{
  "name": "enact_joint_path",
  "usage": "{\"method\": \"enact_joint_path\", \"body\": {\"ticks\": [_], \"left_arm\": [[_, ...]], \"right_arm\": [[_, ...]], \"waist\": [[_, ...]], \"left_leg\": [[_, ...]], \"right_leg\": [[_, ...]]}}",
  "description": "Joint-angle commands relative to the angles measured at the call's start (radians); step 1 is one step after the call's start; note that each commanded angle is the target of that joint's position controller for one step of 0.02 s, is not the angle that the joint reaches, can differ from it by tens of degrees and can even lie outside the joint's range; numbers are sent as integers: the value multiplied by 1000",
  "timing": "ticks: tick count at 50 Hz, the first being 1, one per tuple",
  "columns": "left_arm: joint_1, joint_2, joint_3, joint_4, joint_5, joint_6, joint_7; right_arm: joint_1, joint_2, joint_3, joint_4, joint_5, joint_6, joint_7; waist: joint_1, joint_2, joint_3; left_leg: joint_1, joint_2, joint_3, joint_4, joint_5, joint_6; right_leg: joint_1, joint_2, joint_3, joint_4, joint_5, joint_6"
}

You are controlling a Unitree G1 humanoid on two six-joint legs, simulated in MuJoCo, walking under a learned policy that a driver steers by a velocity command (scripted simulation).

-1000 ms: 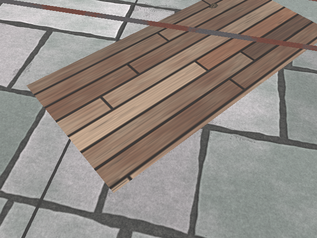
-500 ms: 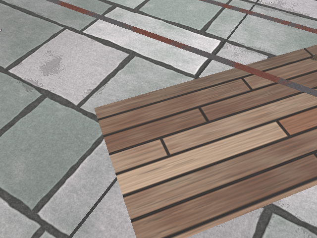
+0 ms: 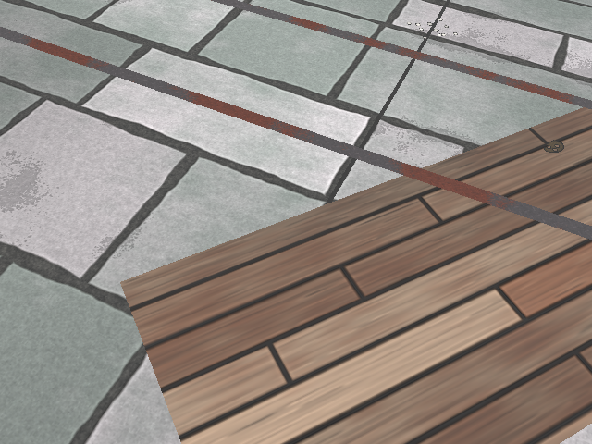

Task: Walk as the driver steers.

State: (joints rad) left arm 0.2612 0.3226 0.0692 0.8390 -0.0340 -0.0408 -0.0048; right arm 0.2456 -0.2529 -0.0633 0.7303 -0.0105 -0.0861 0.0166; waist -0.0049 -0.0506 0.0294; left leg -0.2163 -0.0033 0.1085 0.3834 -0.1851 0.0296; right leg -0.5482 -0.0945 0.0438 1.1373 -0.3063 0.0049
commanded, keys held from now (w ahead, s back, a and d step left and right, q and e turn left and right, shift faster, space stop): w+e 1.00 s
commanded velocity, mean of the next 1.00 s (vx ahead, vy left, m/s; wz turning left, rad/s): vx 0.50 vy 0.00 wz -0.56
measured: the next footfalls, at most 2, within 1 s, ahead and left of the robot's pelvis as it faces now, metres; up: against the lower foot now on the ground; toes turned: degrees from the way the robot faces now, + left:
right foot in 0.32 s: +0.31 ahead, -0.17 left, +0.00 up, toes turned -15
left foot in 0.80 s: +0.65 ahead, -0.08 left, +0.00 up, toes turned -33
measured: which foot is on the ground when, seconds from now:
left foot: down 0.00-0.32, up 0.34-0.78, down 0.80-1.00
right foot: up 0.00-0.30, down 0.32-0.82, up 0.84-1.00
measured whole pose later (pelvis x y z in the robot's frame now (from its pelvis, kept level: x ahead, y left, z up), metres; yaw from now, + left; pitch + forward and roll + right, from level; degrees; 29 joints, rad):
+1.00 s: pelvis +0.54 -0.14 +0.00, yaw -36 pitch +1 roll +2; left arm 0.28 0.32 0.08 0.69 -0.03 -0.01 0.01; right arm 0.22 -0.26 -0.06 0.76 -0.01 -0.10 0.01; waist -0.02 -0.05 0.03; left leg -0.23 -0.03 0.07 0.40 -0.19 0.03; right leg -0.53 -0.04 0.07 1.16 -0.34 -0.01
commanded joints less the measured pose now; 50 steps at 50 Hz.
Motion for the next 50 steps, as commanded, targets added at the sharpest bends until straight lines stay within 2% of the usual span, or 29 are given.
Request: {"method": "enact_joint_path", "body": {"ticks": [1, 6, 11, 13, 14, 15, 16, 17, 18, 19, 20, 21, 22, 23, 25, 27, 30, 35, 38, 39, 40, 41, 42, 43, 44, 45, 46, 48, 50], "left_arm": [[13, 20, 9, -69, 5, 14, 1], [-126, -4, -6, -118, 13, 9, -29], [-246, 17, -6, -183, 15, 13, -53], [-227, 41, 7, -197, 16, 17, -58], [-163, 64, 21, -189, 15, 20, -56], [-22, 104, 48, -155, 10, 22, -50], [151, 183, 87, -106, 7, 30, -33], [147, 318, 111, -106, -4, 29, -19], [162, 264, 87, -154, 8, 8, -27], [135, 192, 67, -146, 17, -10, -34], [91, 163, 58, -147, 14, -20, -32], [17, 121, 46, -158, 13, -22, -29], [-31, 92, 35, -176, 25, -23, -23], [-50, 87, 32, -189, 32, -23, -19], [-39, 103, 36, -189, 27, -27, -9], [-7, 128, 44, -178, 21, -28, 5], [31, 132, 46, -166, 14, -19, 18], [108, 128, 48, -138, 6, -5, 24], [101, 127, 51, -139, 10, 5, 29], [84, 115, 47, -145, 10, 8, 28], [76, 77, 33, -155, 15, 7, 25], [87, 20, 11, -177, 34, 4, 22], [222, -17, -1, -206, -2, -4, 22], [204, 93, 16, -176, -11, -3, 26], [98, 139, 30, -188, -3, 2, 25], [51, 128, 31, -197, 6, 6, 26], [18, 115, 33, -210, 16, 6, 22], [30, 76, 30, -216, 3, 14, 10], [8, 43, 22, -234, 4, 23, 6]], "right_arm": [[-48, -114, -35, -40, -5, -33, -11], [-15, -166, -52, -1, 0, -23, -29], [42, -208, -70, 42, 29, 3, -32], [34, -236, -78, 46, 38, 18, -34], [24, -250, -81, 45, 43, 26, -35], [6, -247, -78, 41, 50, 36, -35], [28, -216, -63, 33, 36, 33, -39], [115, -69, -17, -24, -13, 14, -31], [48, -108, -11, -36, 15, -26, -22], [-65, -174, -28, -63, 58, -48, -13], [-87, -162, -21, -69, 53, -60, -17], [-85, -166, -25, -55, 24, -62, -26], [-64, -177, -33, -46, 9, -54, -28], [-54, -178, -36, -44, 4, -42, -26], [-55, -149, -31, -47, -3, -23, -25], [-115, -122, -21, -66, -6, -13, -26], [-224, -93, -7, -90, -1, -16, -17], [-329, -118, -10, -123, 18, -34, 7], [-283, -151, -24, -115, 21, -48, 13], [-214, -163, -34, -96, 20, -53, 9], [-109, -193, -49, -75, 8, -58, 2], [46, -249, -63, -62, -5, -57, -7], [108, -306, -76, -24, -10, -42, 1], [75, -204, -54, -43, 13, -37, 6], [35, -152, -39, -51, 15, -30, 0], [-9, -140, -31, -54, 6, -24, -2], [-34, -121, -26, -44, 2, -20, -4], [-46, -108, -21, -30, -2, -26, -8], [-39, -125, -28, -11, 7, -33, -10]], "waist": [[23, 129, -8], [-18, 99, 34], [-50, 93, 70], [-21, 115, 36], [20, 128, -14], [104, 113, -88], [174, 56, -181], [63, -246, -234], [110, -141, -408], [137, -59, -279], [104, -15, -191], [58, 28, -127], [19, 9, -108], [1, 1, -98], [-9, 16, -82], [4, 22, -51], [47, -12, -25], [85, -33, -11], [51, -73, -22], [11, -81, -45], [-42, -64, -124], [-97, 56, -273], [-26, 412, -364], [-48, 283, -274], [-73, 191, -156], [-56, 122, -93], [-43, 115, -43], [-15, 164, -30], [-13, 154, -15]], "left_leg": [[74, 284, -175, -251, 188, 170], [107, 264, -8, -268, 215, 143], [247, 307, 58, -211, 266, 112], [290, 310, 87, -103, 531, 91], [294, 300, 104, 10, 705, 76], [249, 264, 138, 206, 788, 48], [60, 222, 147, 480, 617, 0], [-407, 38, 104, 866, -278, -80], [-531, -31, -167, 1009, -435, -72], [-626, 18, -199, 1012, -344, -43], [-617, 61, -195, 939, -258, -22], [-552, 98, -197, 848, -198, -23], [-468, 121, -207, 788, -156, -25], [-420, 124, -206, 753, -135, -32], [-393, 115, -184, 665, -100, -59], [-406, 97, -170, 540, 3, -86], [-354, 52, -165, 307, 207, -99], [-291, 8, -187, 128, 257, -82], [-226, 1, -192, 89, 137, -45], [-131, -4, -173, 52, 133, -23], [51, 38, -195, 47, 133, 15], [317, 214, -370, 68, 70, 76], [580, 409, -843, -42, -185, 226], [528, 408, -873, -85, -384, 202], [411, 367, -709, -95, -338, 161], [297, 327, -586, -111, -199, 143], [215, 294, -500, -131, -92, 142], [135, 253, -374, -176, 4, 135], [114, 258, -299, -212, 71, 154]], "right_leg": [[-126, -58, 60, -35, 101, 18], [-112, -38, 6, -322, 323, 9], [-122, -15, -58, -464, 247, -47], [-46, 35, -112, -480, 149, -85], [53, 79, -148, -482, 103, -108], [245, 135, -175, -538, 135, -141], [543, 131, -93, -560, 174, -184], [865, -138, 456, -644, 53, -363], [949, -241, 816, -833, -133, -441], [884, -228, 701, -873, -86, -380], [757, -189, 580, -862, -15, -347], [614, -149, 473, -857, 99, -317], [510, -118, 403, -870, 197, -304], [452, -101, 376, -891, 246, -303], [383, -83, 314, -911, 348, -308], [344, -56, 260, -921, 383, -295], [304, 0, 208, -912, 298, -243], [366, -28, 298, -839, 196, -216], [430, -52, 376, -750, 230, -195], [422, -32, 375, -698, 270, -178], [380, 21, 336, -562, 308, -146], [247, 91, 245, -278, 137, -106], [-106, 206, 140, 18, -300, -46], [-219, 119, 163, 137, -261, -32], [-242, 89, 136, 160, -167, -25], [-209, 55, 107, 144, -97, -17], [-194, 29, 105, 101, -52, -14], [-131, -8, 85, 50, -13, -12], [-150, -22, 66, 2, 9, -3]]}}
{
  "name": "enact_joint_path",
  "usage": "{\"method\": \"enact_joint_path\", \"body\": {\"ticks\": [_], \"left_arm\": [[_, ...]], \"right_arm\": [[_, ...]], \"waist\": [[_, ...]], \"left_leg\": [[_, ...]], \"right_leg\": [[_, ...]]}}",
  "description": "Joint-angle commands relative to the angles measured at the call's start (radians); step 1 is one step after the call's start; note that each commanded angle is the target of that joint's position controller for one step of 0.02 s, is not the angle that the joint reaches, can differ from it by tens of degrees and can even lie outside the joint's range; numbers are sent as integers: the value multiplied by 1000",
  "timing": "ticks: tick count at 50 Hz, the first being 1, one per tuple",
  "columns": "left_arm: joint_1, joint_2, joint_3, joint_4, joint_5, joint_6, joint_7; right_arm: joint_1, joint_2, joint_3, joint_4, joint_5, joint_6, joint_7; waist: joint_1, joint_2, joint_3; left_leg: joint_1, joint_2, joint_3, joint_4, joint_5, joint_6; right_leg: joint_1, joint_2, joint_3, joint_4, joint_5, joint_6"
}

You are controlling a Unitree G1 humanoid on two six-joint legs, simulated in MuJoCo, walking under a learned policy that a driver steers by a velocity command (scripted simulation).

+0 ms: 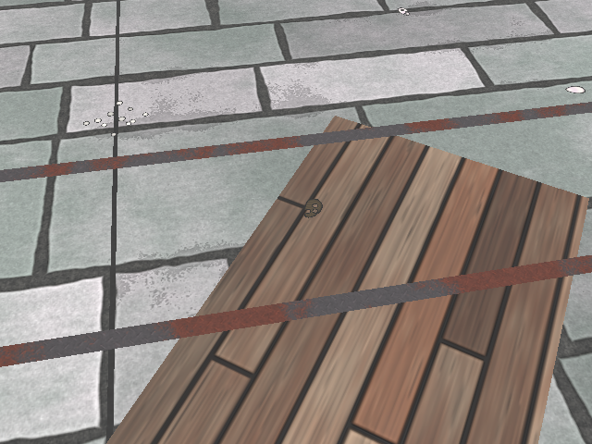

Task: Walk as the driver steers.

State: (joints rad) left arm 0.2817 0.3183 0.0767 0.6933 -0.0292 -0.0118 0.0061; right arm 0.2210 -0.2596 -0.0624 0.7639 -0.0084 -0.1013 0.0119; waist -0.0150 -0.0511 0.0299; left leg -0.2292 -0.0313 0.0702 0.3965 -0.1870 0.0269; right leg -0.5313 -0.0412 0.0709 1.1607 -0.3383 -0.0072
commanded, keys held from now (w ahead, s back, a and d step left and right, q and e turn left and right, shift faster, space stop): w+e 0.04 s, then w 0.96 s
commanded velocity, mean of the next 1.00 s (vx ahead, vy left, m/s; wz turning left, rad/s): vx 0.50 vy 0.00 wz -0.16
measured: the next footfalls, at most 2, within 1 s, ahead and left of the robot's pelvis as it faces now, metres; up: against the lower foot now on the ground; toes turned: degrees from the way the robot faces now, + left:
right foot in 0.32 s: +0.32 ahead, -0.17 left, +0.00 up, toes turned -8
left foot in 0.84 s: +0.65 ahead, +0.03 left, +0.00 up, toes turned -6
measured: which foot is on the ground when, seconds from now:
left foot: down 0.00-0.32, up 0.34-0.82, down 0.84-1.00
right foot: up 0.00-0.30, down 0.32-0.86, up 0.88-1.00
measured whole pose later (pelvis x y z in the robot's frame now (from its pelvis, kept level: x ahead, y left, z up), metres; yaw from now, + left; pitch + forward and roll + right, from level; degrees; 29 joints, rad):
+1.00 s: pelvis +0.56 -0.05 +0.00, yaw -8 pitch +1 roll +0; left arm 0.29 0.30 0.05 0.81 -0.02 -0.07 0.00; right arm 0.20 -0.28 -0.04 0.83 -0.01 -0.08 0.04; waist -0.01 -0.03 0.03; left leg -0.31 -0.04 0.05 0.44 -0.16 0.06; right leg -0.46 -0.06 0.03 1.13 -0.35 -0.03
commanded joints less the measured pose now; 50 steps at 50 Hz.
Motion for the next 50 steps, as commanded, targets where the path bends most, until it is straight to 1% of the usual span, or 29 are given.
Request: {"method": "enact_joint_path", "body": {"ticks": [1, 5, 8, 11, 13, 14, 15, 16, 17, 18, 19, 20, 21, 23, 26, 28, 32, 36, 39, 40, 41, 42, 43, 44, 45, 46, 47, 49, 50], "left_arm": [[-34, 40, 11, -101, 2, -4, -5], [-106, 11, -5, -118, 9, -16, -19], [-208, -6, -19, -140, 11, -33, -36], [-277, 8, -18, -171, 8, -38, -49], [-258, 38, -6, -176, 14, -38, -52], [-182, 63, 9, -157, 20, -37, -50], [-33, 106, 34, -109, 21, -34, -44], [132, 171, 60, -70, 21, -26, -29], [159, 281, 73, -62, 24, -26, -20], [176, 194, 50, -74, 19, -32, -24], [121, 153, 33, -65, 24, -42, -28], [64, 126, 24, -62, 21, -48, -28], [10, 97, 16, -62, 26, -52, -30], [-40, 64, 6, -66, 37, -62, -32], [-40, 87, 14, -38, 28, -82, -27], [-20, 99, 17, -16, 28, -83, -19], [33, 122, 21, 25, 22, -77, -8], [102, 138, 27, 79, 12, -65, -6], [106, 150, 33, 104, 8, -49, 2], [94, 157, 34, 106, 9, -43, 4], [78, 153, 31, 107, 11, -37, 7], [87, 121, 16, 100, 21, -33, 11], [195, 30, -15, 72, 33, -48, 4], [198, 10, -24, 87, 24, -67, 1], [108, 110, 1, 67, -4, -82, -6], [24, 118, 2, 39, -16, -89, -7], [-19, 110, 1, 31, -2, -89, -4], [14, 85, 5, 45, 16, -71, 0], [35, 64, 2, 55, 17, -61, 1]], "right_arm": [[-10, -134, -33, -35, 6, -19, -6], [10, -165, -39, -5, 7, -12, -5], [51, -188, -40, 24, 21, -1, -3], [104, -217, -46, 62, 38, 15, -2], [106, -239, -50, 78, 47, 28, -6], [95, -249, -50, 83, 50, 35, -9], [94, -234, -42, 86, 48, 39, -13], [97, -191, -21, 68, 24, 35, -17], [202, -61, 24, 28, -1, 17, -6], [150, -144, 7, 50, 25, -5, 3], [57, -192, -9, 13, 58, -16, 8], [12, -178, -3, 3, 53, -22, 4], [-3, -172, -6, 7, 32, -21, 0], [41, -154, -7, 24, 25, 2, 2], [22, -111, 3, 22, 15, 29, -2], [-46, -103, 7, 3, 7, 32, -2], [-183, -81, 21, -25, 15, 19, 14], [-277, -95, 22, -60, 22, 11, 32], [-262, -119, 14, -67, 20, 4, 43], [-217, -135, 6, -57, 19, 2, 42], [-111, -162, -11, -25, 17, 2, 37], [50, -215, -35, 19, 13, 3, 28], [173, -317, -59, 34, -3, 8, 21], [217, -269, -49, 54, 19, 15, 24], [162, -215, -29, 46, 28, 15, 24], [90, -186, -20, 30, 21, 16, 20], [30, -160, -12, 23, 10, 15, 20], [-27, -120, 0, 15, -6, 6, 21], [-29, -122, -1, 19, -3, 2, 21]], "waist": [[-3, 141, -8], [-22, 107, -3], [-57, 98, 26], [-62, 110, 50], [-25, 134, 26], [31, 145, -28], [109, 133, -115], [177, 75, -229], [90, -197, -354], [143, -123, -440], [139, -95, -276], [108, -46, -184], [75, -15, -124], [15, -28, -99], [-6, -4, -51], [10, 6, -17], [60, 3, 22], [89, 0, 46], [63, -19, 29], [34, -33, -1], [-25, -30, -67], [-90, -4, -186], [-75, 190, -356], [-91, 325, -438], [-103, 233, -298], [-83, 178, -183], [-55, 122, -94], [6, 150, -57], [19, 152, -57]], "left_leg": [[130, 294, -231, -238, 111, 167], [148, 271, -100, -253, 235, 167], [154, 260, -30, -257, 250, 151], [238, 304, -31, -234, 300, 143], [292, 320, -15, -156, 508, 126], [290, 306, 14, -53, 673, 107], [229, 268, 58, 122, 750, 78], [21, 228, 77, 385, 519, 37], [-374, 50, 48, 767, -255, -30], [-469, 40, -140, 912, -407, -24], [-554, 87, -141, 936, -341, -11], [-542, 131, -126, 878, -252, -3], [-503, 158, -121, 812, -192, -8], [-393, 183, -134, 751, -122, -18], [-399, 187, -124, 646, -48, -48], [-435, 186, -123, 524, 69, -62], [-382, 140, -89, 267, 284, -58], [-396, 115, -93, 156, 273, -29], [-364, 96, -85, 111, 163, 13], [-291, 72, -61, 101, 127, 29], [-140, 38, -27, 80, 127, 54], [114, 76, -63, 113, 160, 92], [527, 333, -447, 130, 92, 237], [641, 422, -800, -57, -118, 314], [547, 394, -724, -102, -256, 262], [407, 361, -596, -120, -243, 225], [259, 325, -498, -153, -154, 214], [100, 271, -389, -204, -15, 199], [68, 261, -352, -227, 30, 206]], "right_leg": [[-187, -80, 36, -59, 65, 16], [-165, -70, 14, -275, 241, 17], [-98, -42, -46, -453, 329, 2], [-87, -24, -67, -547, 276, -27], [-17, 9, -96, -592, 195, -61], [112, 42, -124, -626, 196, -84], [337, 77, -146, -667, 249, -113], [641, -26, -6, -623, 290, -155], [944, -303, 515, -706, 135, -324], [951, -349, 691, -817, 60, -358], [844, -308, 525, -830, 120, -313], [708, -258, 390, -838, 212, -280], [586, -223, 306, -863, 300, -261], [452, -191, 232, -929, 372, -256], [372, -185, 152, -1003, 407, -270], [371, -167, 101, -1025, 401, -257], [369, -129, 15, -1038, 345, -210], [485, -180, 27, -997, 337, -197], [583, -216, 40, -922, 455, -170], [598, -208, 31, -865, 587, -156], [585, -171, -2, -737, 743, -134], [482, -117, -45, -527, 709, -101], [109, 5, -92, -137, 357, -28], [-109, 114, 2, 74, -230, -1], [-221, 48, 62, 155, -212, -19], [-244, -6, 27, 132, -126, -33], [-218, -46, 3, 70, -50, -32], [-96, -92, 14, -23, 36, -24], [-69, -96, 8, -48, 49, -17]]}}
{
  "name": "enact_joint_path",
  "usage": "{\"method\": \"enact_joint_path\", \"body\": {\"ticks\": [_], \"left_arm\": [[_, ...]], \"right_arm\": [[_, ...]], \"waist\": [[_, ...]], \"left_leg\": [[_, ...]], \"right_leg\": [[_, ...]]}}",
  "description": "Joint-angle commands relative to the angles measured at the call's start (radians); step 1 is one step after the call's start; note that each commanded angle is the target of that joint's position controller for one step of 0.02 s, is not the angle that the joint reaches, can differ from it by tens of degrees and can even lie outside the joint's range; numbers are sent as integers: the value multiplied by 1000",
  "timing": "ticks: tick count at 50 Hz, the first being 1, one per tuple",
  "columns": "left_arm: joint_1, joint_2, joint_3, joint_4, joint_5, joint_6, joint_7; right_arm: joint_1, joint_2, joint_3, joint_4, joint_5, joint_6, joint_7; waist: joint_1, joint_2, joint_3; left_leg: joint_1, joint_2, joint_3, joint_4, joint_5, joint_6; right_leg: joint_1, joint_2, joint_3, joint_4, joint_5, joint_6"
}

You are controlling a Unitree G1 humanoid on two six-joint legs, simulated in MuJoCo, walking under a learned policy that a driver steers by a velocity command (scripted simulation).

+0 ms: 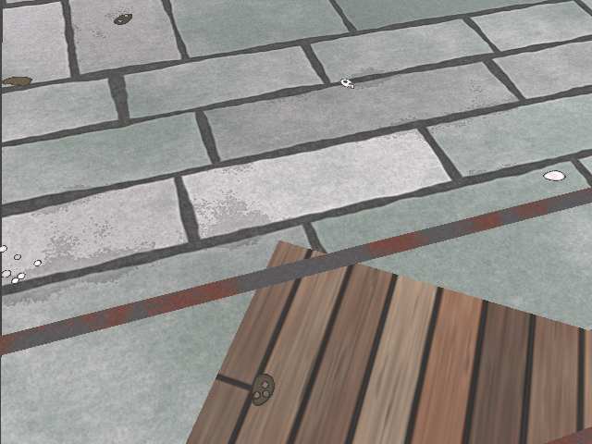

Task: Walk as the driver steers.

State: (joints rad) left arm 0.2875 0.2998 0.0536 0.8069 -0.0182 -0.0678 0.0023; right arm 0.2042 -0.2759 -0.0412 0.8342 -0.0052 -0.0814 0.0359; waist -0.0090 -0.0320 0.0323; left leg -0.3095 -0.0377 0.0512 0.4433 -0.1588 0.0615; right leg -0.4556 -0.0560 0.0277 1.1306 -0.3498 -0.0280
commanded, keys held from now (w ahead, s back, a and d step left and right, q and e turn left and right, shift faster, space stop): w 0.06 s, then w+q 0.94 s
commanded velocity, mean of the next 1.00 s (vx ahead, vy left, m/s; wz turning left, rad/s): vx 0.50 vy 0.00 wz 0.42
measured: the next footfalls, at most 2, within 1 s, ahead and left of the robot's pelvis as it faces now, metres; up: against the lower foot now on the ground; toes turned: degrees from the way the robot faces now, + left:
right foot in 0.34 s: +0.37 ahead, -0.15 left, +0.00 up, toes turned +6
left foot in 0.86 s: +0.57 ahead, +0.18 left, +0.00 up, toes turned +27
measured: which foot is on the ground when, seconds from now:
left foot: down 0.00-0.34, up 0.36-0.84, down 0.86-1.00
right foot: up 0.00-0.32, down 0.34-0.86, up 0.88-1.00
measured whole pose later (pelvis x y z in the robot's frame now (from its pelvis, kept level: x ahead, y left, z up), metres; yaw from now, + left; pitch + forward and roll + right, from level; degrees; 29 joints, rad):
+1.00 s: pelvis +0.51 +0.08 -0.01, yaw +29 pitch +1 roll -1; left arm 0.17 0.30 0.06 0.82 -0.01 -0.11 0.00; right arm 0.23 -0.29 -0.08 0.72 0.01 -0.04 0.03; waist 0.00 -0.01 0.07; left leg -0.36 -0.08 0.01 0.52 -0.18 0.10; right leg -0.41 -0.07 0.03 1.18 -0.38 0.00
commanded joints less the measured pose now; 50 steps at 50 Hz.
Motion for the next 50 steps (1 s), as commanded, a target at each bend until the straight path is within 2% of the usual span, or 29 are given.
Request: {"method": "enact_joint_path", "body": {"ticks": [1, 3, 6, 8, 12, 15, 16, 17, 18, 19, 20, 21, 22, 23, 25, 28, 32, 36, 39, 41, 42, 43, 44, 45, 46, 47, 48, 49, 50], "left_arm": [[30, 69, 22, -58, 8, 2, 6], [-29, 61, 18, -78, 14, 7, 9], [-142, 40, 10, -108, 22, -6, 5], [-216, 27, 4, -123, 17, -15, -4], [-320, 42, 4, -151, 5, -33, -24], [-270, 88, 20, -140, 3, -46, -29], [-188, 110, 33, -116, 4, -49, -24], [-51, 158, 54, -83, 15, -52, -16], [102, 233, 73, -69, 28, -47, -7], [128, 267, 80, -48, 26, -32, -14], [89, 159, 54, -64, 21, -32, -15], [29, 112, 38, -69, 16, -34, -12], [-30, 87, 29, -69, 20, -36, -13], [-71, 65, 24, -63, 24, -37, -14], [-106, 54, 25, -50, 31, -45, -11], [-102, 84, 38, -25, 30, -54, -4], [-92, 120, 50, -3, 29, -44, 6], [-40, 152, 62, 23, 13, -26, 12], [-26, 181, 73, 38, -5, -5, 11], [-43, 211, 82, 34, -17, 10, 14], [-62, 211, 81, 30, -23, 19, 15], [-45, 180, 68, 25, -8, 18, 17], [24, 40, 25, -28, 42, 2, 10], [-12, 57, 14, -49, 19, -38, 0], [-130, 133, 33, -78, -24, -63, -10], [-154, 124, 28, -86, -25, -78, -9], [-147, 122, 31, -71, 2, -82, 0], [-130, 135, 39, -61, 18, -75, 3], [-118, 137, 42, -58, 21, -62, 1]], "right_arm": [[-8, -116, -25, -44, -2, -23, -4], [12, -142, -32, -28, 1, -26, -13], [58, -159, -38, -9, 13, -17, -26], [96, -174, -42, 6, 21, -9, -33], [168, -182, -49, 33, 33, 11, -42], [158, -194, -59, 33, 32, 26, -50], [146, -184, -56, 30, 30, 29, -51], [147, -142, -42, 21, 21, 29, -48], [181, -61, -16, -10, -8, 25, -46], [283, -9, 0, -39, 27, 8, -43], [220, -130, -29, -21, 50, 5, -45], [136, -169, -44, -43, 54, 7, -46], [111, -153, -45, -44, 46, 13, -49], [102, -135, -49, -50, 36, 20, -48], [112, -95, -48, -57, 40, 40, -41], [65, -66, -44, -93, 33, 61, -38], [-23, -50, -35, -130, 29, 56, -17], [-148, -45, -27, -182, 26, 54, 7], [-178, -69, -36, -215, 25, 59, 18], [-96, -109, -59, -210, 24, 66, 18], [39, -146, -84, -176, 28, 69, 14], [217, -217, -122, -124, 32, 77, -3], [226, -342, -145, -117, 43, 78, -20], [224, -310, -123, -170, 31, 55, -10], [201, -232, -100, -161, 23, 35, -2], [162, -205, -92, -159, 23, 23, -2], [89, -172, -82, -169, 23, 19, -5], [39, -141, -70, -185, 14, 18, -9], [19, -134, -66, -197, 7, 18, -13]], "waist": [[20, 126, -51], [14, 102, -23], [-17, 81, 1], [-42, 80, 12], [-70, 95, 25], [-20, 127, 1], [28, 126, -40], [89, 101, -145], [124, -64, -319], [72, -355, -411], [101, -191, -298], [100, -124, -176], [71, -65, -117], [47, -74, -71], [16, -95, -42], [7, -48, -10], [30, -26, 14], [73, -9, 51], [59, -21, 53], [-3, -49, -16], [-85, -35, -85], [-161, 17, -177], [-69, 302, -219], [-84, 248, -395], [-119, 150, -282], [-89, 116, -187], [-43, 56, -131], [-5, 67, -107], [15, 84, -99]], "left_leg": [[126, 265, -298, -292, 50, 181], [122, 263, -246, -320, 127, 191], [129, 220, -187, -324, 175, 164], [130, 202, -165, -313, 166, 147], [202, 237, -220, -248, 124, 137], [247, 267, -279, -157, 147, 109], [230, 240, -266, -74, 220, 89], [160, 176, -227, 110, 232, 57], [-39, 81, -159, 436, -53, 12], [-354, -17, -124, 707, -453, -25], [-442, 49, -196, 819, -410, -24], [-471, 85, -177, 826, -313, -20], [-430, 123, -165, 804, -235, -28], [-403, 149, -167, 758, -181, -35], [-335, 177, -157, 719, -133, -46], [-377, 188, -152, 640, -63, -64], [-365, 178, -114, 415, 123, -66], [-348, 157, -49, 259, 162, -40], [-325, 124, -8, 206, 62, 2], [-179, 53, 52, 202, -36, 45], [1, 2, 78, 149, -8, 78], [297, -6, 14, 121, 21, 118], [602, 250, -484, 50, -81, 268], [707, 377, -907, -133, -283, 382], [653, 359, -798, -179, -235, 318], [528, 320, -666, -169, -154, 282], [392, 277, -562, -164, -43, 249], [290, 245, -489, -178, 60, 233], [230, 230, -464, -198, 113, 231]], "right_leg": [[-143, -85, 43, -46, 79, 15], [-189, -92, 37, -142, 164, 38], [-181, -70, 21, -355, 332, 55], [-135, -37, 6, -485, 415, 64], [-97, -2, 19, -613, 423, 63], [7, 10, 26, -665, 325, 33], [129, 21, 8, -695, 301, 11], [351, -19, 32, -674, 300, -29], [655, -226, 235, -628, 293, -94], [850, -386, 661, -786, 7, -219], [757, -350, 637, -842, -153, -188], [636, -319, 481, -855, -107, -151], [522, -276, 368, -878, 17, -135], [443, -246, 284, -905, 99, -134], [354, -215, 162, -957, 201, -132], [335, -225, 54, -997, 318, -157], [360, -203, -91, -1012, 381, -144], [434, -222, -171, -1000, 404, -125], [526, -247, -208, -919, 566, -98], [547, -241, -240, -747, 893, -76], [506, -210, -271, -561, 968, -52], [327, -170, -281, -294, 815, -8], [-118, -7, -261, 79, -23, 62], [-279, 92, 9, 253, -277, 62], [-377, 39, 59, 263, -187, 37], [-372, -4, 53, 190, -98, 15], [-307, -41, 57, 100, -33, 16], [-229, -64, 65, 32, 10, 19], [-179, -69, 66, -2, 34, 27]]}}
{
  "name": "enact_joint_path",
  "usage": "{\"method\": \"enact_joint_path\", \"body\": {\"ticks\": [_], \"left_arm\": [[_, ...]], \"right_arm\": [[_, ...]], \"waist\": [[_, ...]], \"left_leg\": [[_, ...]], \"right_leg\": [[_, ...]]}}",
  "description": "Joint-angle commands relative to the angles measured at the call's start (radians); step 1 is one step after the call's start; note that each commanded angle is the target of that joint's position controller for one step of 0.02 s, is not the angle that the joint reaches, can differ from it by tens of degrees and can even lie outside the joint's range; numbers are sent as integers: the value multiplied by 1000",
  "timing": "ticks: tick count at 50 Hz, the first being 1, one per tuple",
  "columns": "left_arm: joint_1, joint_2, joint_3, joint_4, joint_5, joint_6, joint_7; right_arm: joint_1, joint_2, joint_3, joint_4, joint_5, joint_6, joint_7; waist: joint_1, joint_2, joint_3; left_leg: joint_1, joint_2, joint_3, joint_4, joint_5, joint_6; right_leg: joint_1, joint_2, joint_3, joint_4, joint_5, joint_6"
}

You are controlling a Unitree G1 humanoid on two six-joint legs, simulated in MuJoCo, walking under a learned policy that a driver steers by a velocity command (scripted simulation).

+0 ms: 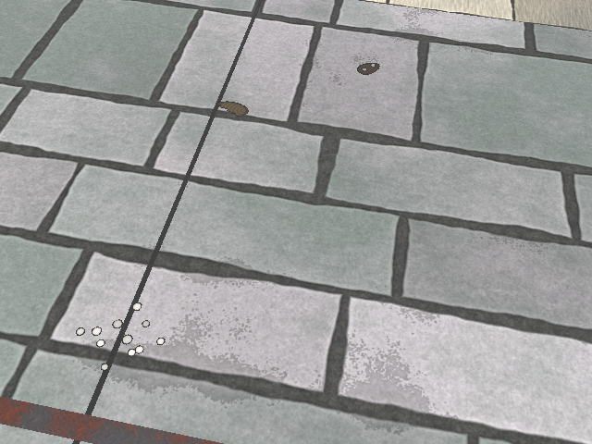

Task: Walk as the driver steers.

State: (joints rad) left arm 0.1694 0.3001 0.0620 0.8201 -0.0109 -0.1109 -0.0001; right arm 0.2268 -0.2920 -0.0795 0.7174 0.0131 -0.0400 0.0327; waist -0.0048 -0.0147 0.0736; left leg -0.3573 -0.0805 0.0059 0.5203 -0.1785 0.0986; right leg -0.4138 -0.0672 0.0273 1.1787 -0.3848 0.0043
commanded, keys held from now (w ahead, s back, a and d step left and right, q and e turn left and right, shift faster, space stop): w+q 0.08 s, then w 0.92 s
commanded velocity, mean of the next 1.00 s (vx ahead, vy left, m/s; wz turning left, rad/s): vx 0.50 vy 0.00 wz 0.19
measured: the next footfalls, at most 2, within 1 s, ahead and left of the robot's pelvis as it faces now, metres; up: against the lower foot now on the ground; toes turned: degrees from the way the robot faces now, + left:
right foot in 0.38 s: +0.40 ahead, -0.13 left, +0.00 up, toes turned +8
left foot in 0.88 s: +0.66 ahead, +0.16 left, +0.00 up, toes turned +10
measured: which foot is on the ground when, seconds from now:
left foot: down 0.00-0.40, up 0.42-0.86, down 0.88-1.00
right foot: up 0.00-0.36, down 0.38-0.88, up 0.90-1.00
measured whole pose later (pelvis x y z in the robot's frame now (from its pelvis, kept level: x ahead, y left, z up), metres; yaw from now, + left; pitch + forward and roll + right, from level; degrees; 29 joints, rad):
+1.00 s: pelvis +0.57 +0.05 +0.00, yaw +9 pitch +2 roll -1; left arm 0.32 0.30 0.04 0.89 -0.02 -0.08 -0.01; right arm 0.15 -0.27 -0.04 0.71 0.00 -0.08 0.03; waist 0.03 -0.02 0.03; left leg -0.37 -0.02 0.04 0.50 -0.16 0.05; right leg -0.34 -0.02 0.03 1.11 -0.42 -0.03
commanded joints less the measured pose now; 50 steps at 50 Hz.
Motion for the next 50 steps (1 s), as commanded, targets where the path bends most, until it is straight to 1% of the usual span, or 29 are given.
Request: {"method": "enact_joint_path", "body": {"ticks": [1, 4, 8, 10, 13, 16, 17, 18, 19, 20, 21, 22, 23, 24, 26, 28, 30, 34, 37, 40, 42, 43, 44, 45, 46, 47, 48, 49, 50], "left_arm": [[6, 124, 33, -73, 19, -7, 2], [-63, 82, 22, -97, 28, 12, 4], [-180, 41, 0, -120, 18, 6, -13], [-229, 44, -3, -136, 10, 0, -22], [-274, 70, 1, -158, 7, -10, -34], [-238, 94, 9, -156, 7, -19, -40], [-176, 109, 18, -140, 8, -22, -38], [-59, 139, 36, -106, 13, -25, -34], [109, 185, 48, -81, 26, -26, -29], [231, 259, 72, -46, 30, -15, -31], [240, 176, 50, -31, -2, -12, -40], [177, 124, 34, -39, -11, -6, -36], [112, 107, 26, -55, 1, 2, -32], [71, 87, 17, -57, 10, 7, -31], [45, 68, 7, -57, 23, 3, -29], [56, 86, 10, -42, 11, -2, -26], [73, 119, 18, -29, 7, -2, -19], [124, 139, 21, -3, -5, 11, -10], [193, 148, 22, 30, -11, 22, -8], [219, 158, 26, 53, -14, 41, -3], [204, 177, 32, 56, -14, 52, 2], [184, 178, 31, 53, -15, 57, 5], [182, 151, 19, 43, -5, 59, 7], [251, 63, -11, 9, 13, 46, 4], [305, 20, -29, 23, 10, 25, -3], [213, 124, -1, 10, -17, 12, -12], [130, 142, 4, -17, -29, 3, -15], [90, 133, 4, -23, -18, 2, -11], [91, 124, 8, -21, -6, 9, -10]], "right_arm": [[-3, -123, -29, -82, -9, -26, -14], [40, -157, -39, -69, 0, -28, -36], [90, -141, -32, -41, 0, -24, -49], [130, -144, -31, -16, 1, -26, -47], [174, -142, -30, 15, 4, -21, -46], [182, -152, -34, 32, 1, -7, -52], [164, -154, -33, 30, 1, -3, -53], [149, -137, -25, 24, -1, 0, -52], [134, -105, -8, 0, -13, 0, -51], [263, -36, 12, -6, 3, -14, -49], [251, -80, 11, 1, 9, -27, -47], [151, -138, -5, -13, 22, -32, -43], [80, -137, -2, -29, 17, -37, -42], [36, -128, -4, -40, 2, -40, -40], [60, -98, -5, -32, -3, -34, -37], [63, -65, 4, -33, -5, -26, -37], [-1, -51, 12, -55, -12, -27, -38], [-132, -24, 27, -81, -8, -40, -26], [-220, -27, 29, -106, 2, -47, -13], [-263, -47, 24, -129, 5, -52, 2], [-207, -78, 11, -119, 2, -55, 5], [-103, -106, -5, -89, -2, -55, 2], [54, -156, -29, -44, -7, -53, -7], [193, -251, -50, -27, -30, -48, -16], [234, -239, -47, -5, -12, -41, -11], [200, -163, -22, -7, -3, -40, -12], [121, -142, -13, -16, -1, -39, -14], [60, -122, -6, -21, -9, -40, -13], [19, -98, 1, -26, -18, -43, -9]], "waist": [[18, 60, -136], [6, 45, -95], [-50, 87, -64], [-76, 94, -46], [-91, 94, -24], [-65, 125, -26], [-28, 135, -55], [31, 119, -138], [105, 60, -287], [79, -215, -418], [94, -236, -394], [100, -139, -238], [81, -60, -155], [59, -30, -88], [16, -64, -77], [5, -74, -75], [16, -56, -58], [61, -45, -42], [94, -44, -23], [85, -54, -12], [38, -70, -49], [-26, -66, -112], [-95, -45, -223], [-103, 124, -395], [-90, 290, -490], [-109, 197, -367], [-90, 150, -231], [-63, 91, -158], [-29, 89, -114]], "left_leg": [[245, 266, -396, -288, 183, 200], [171, 231, -315, -309, 244, 192], [127, 178, -223, -315, 152, 126], [138, 198, -238, -316, 105, 118], [262, 249, -286, -256, 128, 116], [361, 290, -323, -191, 274, 99], [368, 274, -309, -130, 418, 84], [349, 222, -266, 6, 548, 60], [206, 165, -220, 255, 431, 25], [-174, 1, -127, 624, -51, -65], [-335, 0, -195, 738, -399, -67], [-411, 58, -193, 786, -331, -62], [-400, 108, -144, 755, -248, -59], [-383, 141, -119, 686, -189, -63], [-292, 182, -108, 603, -131, -71], [-283, 196, -84, 532, -110, -89], [-311, 205, -67, 419, -25, -107], [-244, 174, -29, 150, 212, -113], [-225, 150, -18, 54, 270, -107], [-243, 138, -26, -4, 188, -74], [-145, 111, -6, -30, 117, -44], [8, 84, 23, -58, 123, -18], [256, 112, 0, -36, 149, 18], [658, 363, -345, -5, 124, 142], [788, 478, -695, -146, -50, 231], [706, 441, -640, -189, -168, 187], [559, 408, -508, -219, -128, 155], [425, 368, -417, -252, -45, 142], [323, 335, -349, -288, 36, 134]], "right_leg": [[-201, -55, 59, -91, 82, 9], [-209, -29, 35, -261, 204, 52], [-127, 10, 13, -548, 489, 61], [-100, 21, 11, -604, 547, 50], [-156, 24, 22, -668, 480, 16], [-133, 38, 5, -700, 349, -28], [-47, 60, -21, -725, 325, -51], [126, 66, -31, -739, 358, -84], [406, -66, 109, -693, 384, -153], [766, -272, 537, -754, 186, -312], [792, -309, 728, -872, -1, -320], [671, -285, 604, -888, -66, -275], [538, -246, 486, -908, -6, -246], [422, -208, 406, -939, 87, -239], [314, -161, 312, -983, 227, -230], [278, -151, 243, -1015, 325, -245], [273, -147, 187, -1041, 403, -250], [269, -94, 69, -1048, 454, -206], [324, -122, 70, -1033, 440, -201], [433, -172, 87, -979, 497, -182], [473, -180, 79, -893, 673, -161], [457, -150, 45, -772, 819, -141], [358, -100, 8, -576, 805, -110], [15, 8, -47, -202, 468, -49], [-215, 121, 38, 10, -198, -26], [-325, 60, 92, 95, -186, -39], [-357, 11, 57, 76, -88, -48], [-328, -24, 36, 27, -6, -43], [-278, -53, 38, -24, 51, -36]]}}
Keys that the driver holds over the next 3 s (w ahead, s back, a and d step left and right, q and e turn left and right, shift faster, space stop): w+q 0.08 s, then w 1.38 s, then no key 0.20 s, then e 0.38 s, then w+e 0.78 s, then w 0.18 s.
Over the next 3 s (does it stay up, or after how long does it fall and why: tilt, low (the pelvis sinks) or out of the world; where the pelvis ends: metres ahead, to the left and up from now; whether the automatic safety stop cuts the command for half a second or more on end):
stays up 1.36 -0.03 0.01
